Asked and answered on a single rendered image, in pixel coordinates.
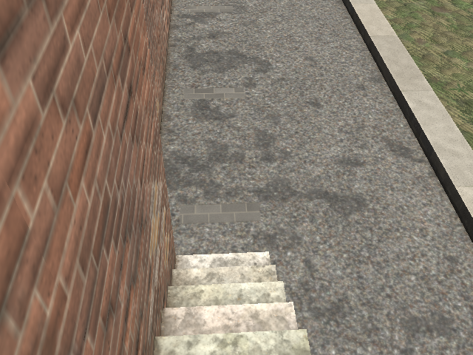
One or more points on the stairs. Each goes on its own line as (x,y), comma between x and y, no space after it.
(228,304)

